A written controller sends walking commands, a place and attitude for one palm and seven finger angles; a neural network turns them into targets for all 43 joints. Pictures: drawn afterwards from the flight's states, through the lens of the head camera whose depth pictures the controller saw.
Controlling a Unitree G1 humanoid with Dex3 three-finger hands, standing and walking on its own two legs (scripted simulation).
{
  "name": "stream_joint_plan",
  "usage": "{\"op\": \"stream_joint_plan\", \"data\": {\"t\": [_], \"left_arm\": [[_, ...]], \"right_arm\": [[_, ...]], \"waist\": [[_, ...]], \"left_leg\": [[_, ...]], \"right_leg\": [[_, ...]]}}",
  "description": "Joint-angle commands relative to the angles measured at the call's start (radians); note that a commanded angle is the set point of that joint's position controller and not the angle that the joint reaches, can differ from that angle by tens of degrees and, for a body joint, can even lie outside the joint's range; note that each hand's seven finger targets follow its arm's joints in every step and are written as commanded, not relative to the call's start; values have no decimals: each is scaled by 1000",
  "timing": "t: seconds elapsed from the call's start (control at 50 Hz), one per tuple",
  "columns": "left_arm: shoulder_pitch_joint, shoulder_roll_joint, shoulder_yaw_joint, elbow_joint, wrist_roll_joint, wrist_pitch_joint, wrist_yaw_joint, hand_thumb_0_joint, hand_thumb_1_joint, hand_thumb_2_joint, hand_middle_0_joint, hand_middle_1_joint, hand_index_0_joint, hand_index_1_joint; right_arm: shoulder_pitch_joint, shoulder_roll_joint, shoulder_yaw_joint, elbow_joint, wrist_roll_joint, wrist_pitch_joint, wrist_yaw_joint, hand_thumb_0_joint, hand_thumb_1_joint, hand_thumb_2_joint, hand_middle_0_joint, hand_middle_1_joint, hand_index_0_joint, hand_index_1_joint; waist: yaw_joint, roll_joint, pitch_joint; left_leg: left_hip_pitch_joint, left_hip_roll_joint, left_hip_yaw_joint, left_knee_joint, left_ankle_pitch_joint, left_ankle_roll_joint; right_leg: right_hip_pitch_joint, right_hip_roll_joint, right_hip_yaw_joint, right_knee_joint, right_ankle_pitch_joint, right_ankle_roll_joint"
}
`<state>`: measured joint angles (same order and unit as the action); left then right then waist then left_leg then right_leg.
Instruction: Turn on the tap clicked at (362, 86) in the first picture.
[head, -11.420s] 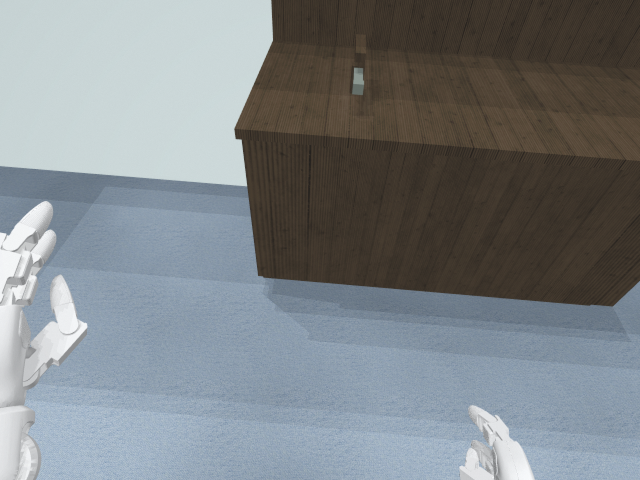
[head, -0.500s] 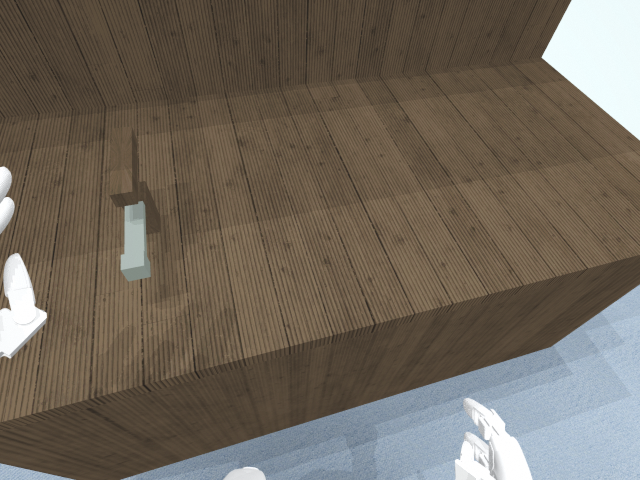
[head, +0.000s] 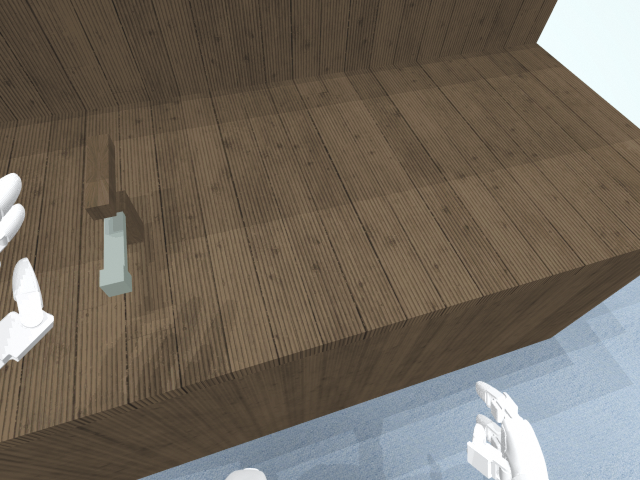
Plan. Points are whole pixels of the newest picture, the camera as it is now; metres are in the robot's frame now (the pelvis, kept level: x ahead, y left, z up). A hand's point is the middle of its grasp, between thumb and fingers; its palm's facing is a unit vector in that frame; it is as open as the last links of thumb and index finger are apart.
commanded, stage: shuffle to correct the standing spot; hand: left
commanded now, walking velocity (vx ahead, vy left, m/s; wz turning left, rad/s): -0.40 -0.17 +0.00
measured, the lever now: (116, 281) +0.33 +0.28 +0.03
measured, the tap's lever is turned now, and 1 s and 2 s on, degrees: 0 0 0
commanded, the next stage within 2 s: come to a stop and stand still in 1.94 s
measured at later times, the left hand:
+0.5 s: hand (23, 355) +0.19 +0.24 +0.17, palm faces +0.34 -0.84 -0.42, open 7.4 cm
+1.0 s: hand (48, 311) +0.22 +0.23 +0.19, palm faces +0.31 -0.80 -0.51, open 7.4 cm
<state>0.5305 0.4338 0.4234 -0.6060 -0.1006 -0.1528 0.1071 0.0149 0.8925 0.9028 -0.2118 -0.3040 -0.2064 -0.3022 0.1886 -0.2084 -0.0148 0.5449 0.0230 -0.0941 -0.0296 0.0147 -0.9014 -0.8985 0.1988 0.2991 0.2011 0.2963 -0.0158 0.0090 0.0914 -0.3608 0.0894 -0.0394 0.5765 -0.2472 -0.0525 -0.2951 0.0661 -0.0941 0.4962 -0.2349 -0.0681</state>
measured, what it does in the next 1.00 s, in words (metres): stands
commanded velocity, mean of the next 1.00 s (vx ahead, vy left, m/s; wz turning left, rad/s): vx -0.21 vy -0.18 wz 0.00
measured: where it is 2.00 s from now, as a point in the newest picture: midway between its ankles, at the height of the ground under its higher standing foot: outside the picture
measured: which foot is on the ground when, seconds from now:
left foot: down 0.00-1.00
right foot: down 0.00-1.00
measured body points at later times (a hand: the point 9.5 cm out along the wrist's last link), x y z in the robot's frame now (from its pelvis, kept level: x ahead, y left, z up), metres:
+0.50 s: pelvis -0.01 +0.00 -0.01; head +0.02 +0.02 +0.44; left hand +0.17 +0.29 +0.19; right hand +0.14 -0.23 -0.09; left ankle +0.03 +0.16 -0.73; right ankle +0.02 -0.08 -0.73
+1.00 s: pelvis -0.01 -0.01 +0.00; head +0.06 +0.00 +0.44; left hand +0.20 +0.27 +0.21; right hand +0.18 -0.24 -0.09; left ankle +0.03 +0.16 -0.73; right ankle +0.02 -0.08 -0.73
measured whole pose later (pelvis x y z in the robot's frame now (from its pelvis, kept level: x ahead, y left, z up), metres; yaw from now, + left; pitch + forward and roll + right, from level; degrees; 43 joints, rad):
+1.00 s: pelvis -0.01 -0.01 +0.00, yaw +1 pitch +2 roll -2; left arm 0.50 0.48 0.46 -0.65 -0.09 -0.19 0.11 0.02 0.89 0.90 -0.21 -0.30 -0.21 -0.30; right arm 0.15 -0.19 -0.01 0.56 0.01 -0.10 -0.03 0.02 -0.90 -0.90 0.20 0.30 0.20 0.30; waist -0.02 0.01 0.12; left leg -0.38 0.10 -0.04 0.56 -0.22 -0.07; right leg -0.31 0.07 -0.11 0.50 -0.23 -0.08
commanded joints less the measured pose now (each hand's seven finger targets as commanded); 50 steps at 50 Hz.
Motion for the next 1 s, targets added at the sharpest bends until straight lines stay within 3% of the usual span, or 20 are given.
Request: {"op": "stream_joint_plan", "data": {"t": [0.0,0.12,0.18,0.26,0.3,0.34,0.36,0.38,0.44,0.48,0.52,0.58,0.7,0.76,0.78,0.8,0.86,0.88,0.92,0.98], "left_arm": [[-35,185,135,-255,7,-96,31,0,900,900,-200,-300,-200,-300],[-25,197,173,-272,12,-136,30,0,900,900,-200,-300,-200,-300],[32,152,144,-242,3,-120,17,0,900,900,-200,-300,-200,-300],[54,154,153,-195,-4,-86,22,0,900,900,-200,-300,-200,-300],[8,164,141,-226,-7,-80,23,0,900,900,-200,-300,-200,-300],[3,158,125,-207,-12,-64,32,0,900,900,-200,-300,-200,-300],[10,155,112,-206,-13,-55,40,0,900,900,-200,-300,-200,-300],[-3,130,85,-218,-14,-56,36,0,900,900,-200,-300,-200,-300],[-53,161,104,-234,-6,-57,37,0,900,900,-200,-300,-200,-300],[-86,128,75,-209,1,-59,36,0,900,900,-200,-300,-200,-300],[-90,130,82,-162,18,-46,37,0,900,900,-200,-300,-200,-300],[-94,111,53,-165,19,-56,30,0,900,900,-200,-300,-200,-300],[-37,146,80,-196,-6,-44,31,0,900,900,-200,-300,-200,-300],[-31,181,107,-257,-13,-57,38,0,900,900,-200,-300,-200,-300],[-31,157,96,-262,-12,-66,33,0,900,900,-200,-300,-200,-300],[-42,191,129,-275,-7,-71,34,0,900,900,-200,-300,-200,-300],[-29,195,151,-253,4,-81,36,0,900,900,-200,-300,-200,-300],[-16,162,128,-234,3,-89,28,0,900,900,-200,-300,-200,-300],[0,183,168,-205,8,-102,26,0,900,900,-200,-300,-200,-300],[47,144,134,-189,5,-108,19,0,900,900,-200,-300,-200,-300]], "right_arm": [[-40,-101,-50,-137,-5,-57,-17,0,-900,-900,200,300,200,300],[-53,-92,-55,-115,-18,-76,-25,0,-900,-900,200,300,200,300],[-48,-92,-45,-123,-15,-63,-15,0,-900,-900,200,300,200,300],[-37,-93,-51,-133,6,-60,-9,0,-900,-900,200,300,200,300],[-16,-105,-57,-142,6,-54,-11,0,-900,-900,200,300,200,300],[-8,-97,-52,-128,7,-53,-12,0,-900,-900,200,300,200,300],[-35,-93,-38,-129,12,-50,-14,0,-900,-900,200,300,200,300],[-28,-88,-23,-128,-4,-44,-13,0,-900,-900,200,300,200,300],[-51,-108,-29,-142,-3,-53,-20,0,-900,-900,200,300,200,300],[-57,-109,-18,-135,6,-45,-16,0,-900,-900,200,300,200,300],[-46,-109,-26,-137,3,-51,-10,0,-900,-900,200,300,200,300],[-42,-104,-20,-135,3,-55,0,0,-900,-900,200,300,200,300],[-16,-107,-42,-141,7,-55,2,0,-900,-900,200,300,200,300],[-59,-96,-27,-144,7,-53,-8,0,-900,-900,200,300,200,300],[-52,-100,-22,-138,-5,-46,-9,0,-900,-900,200,300,200,300],[-61,-102,-36,-145,-5,-52,-15,0,-900,-900,200,300,200,300],[-65,-88,-37,-125,-3,-51,-17,0,-900,-900,200,300,200,300],[-49,-93,-36,-120,-11,-44,-15,0,-900,-900,200,300,200,300],[-42,-92,-56,-117,-8,-58,-16,0,-900,-900,200,300,200,300],[-41,-93,-52,-115,-8,-48,-11,0,-900,-900,200,300,200,300]], "waist": [[9,-21,-226],[10,113,-257],[12,176,-276],[0,64,-238],[-3,-16,-206],[-7,-87,-201],[-10,-56,-196],[-9,-34,-195],[2,73,-159],[-1,140,-127],[2,172,-68],[1,138,-99],[-1,-42,-197],[0,21,-194],[8,37,-206],[12,70,-200],[6,117,-223],[10,112,-242],[12,97,-252],[4,50,-291]], "left_leg": [[121,57,-30,6,189,70],[85,162,-135,-59,357,110],[66,170,-138,-97,284,112],[31,78,-69,-45,-54,82],[49,17,-19,36,-213,66],[134,-18,25,153,-182,53],[175,-10,18,124,-148,59],[141,13,2,24,-126,73],[57,135,-159,-160,-54,108],[-36,155,-162,-241,-239,118],[-123,137,-132,-224,-303,115],[-56,99,-96,-185,-248,102],[120,6,16,52,-63,63],[138,54,-32,-21,143,67],[135,85,-60,-65,227,77],[127,116,-85,-74,300,86],[118,139,-87,-63,441,87],[117,142,-85,-64,450,88],[101,143,-83,-33,441,85],[114,100,-45,18,364,71]], "right_leg": [[35,-236,166,-87,301,-17],[74,-172,113,6,243,28],[113,-137,86,-12,119,37],[67,-179,142,-81,68,-1],[-40,-228,202,-145,-75,-23],[-145,-297,250,-196,-173,-62],[-163,-289,255,-189,-140,-70],[-113,-249,191,-149,-109,-45],[-21,-135,114,-42,-31,35],[52,-110,105,-29,-120,59],[71,-110,105,-40,-112,55],[69,-113,100,-98,-69,44],[-19,-245,223,-166,34,-42],[7,-232,178,-97,199,-35],[27,-193,139,-72,213,-9],[33,-176,133,-56,246,17],[104,-168,114,-36,335,26],[120,-159,95,-40,328,27],[128,-175,101,-44,352,18],[111,-210,117,-53,390,-9]]}}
